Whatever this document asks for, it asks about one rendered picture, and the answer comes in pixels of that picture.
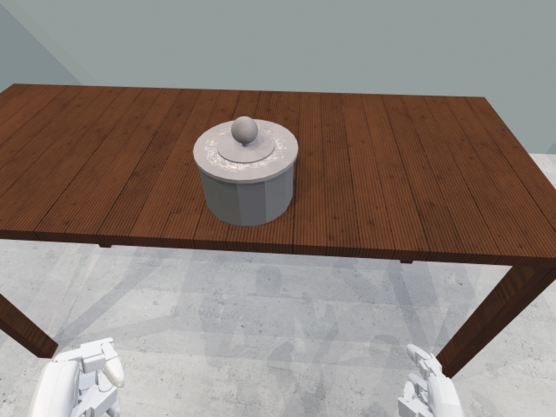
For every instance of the left robot hand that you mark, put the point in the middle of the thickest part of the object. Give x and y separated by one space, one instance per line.
60 385

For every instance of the knob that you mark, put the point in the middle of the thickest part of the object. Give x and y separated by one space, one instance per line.
244 129

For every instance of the table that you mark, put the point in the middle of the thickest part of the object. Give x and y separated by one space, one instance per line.
397 177

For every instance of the lid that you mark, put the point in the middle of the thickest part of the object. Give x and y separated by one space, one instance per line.
218 155

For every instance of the pot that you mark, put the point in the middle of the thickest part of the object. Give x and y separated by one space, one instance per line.
248 204

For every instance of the right robot hand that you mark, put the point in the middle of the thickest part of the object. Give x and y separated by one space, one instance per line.
438 397

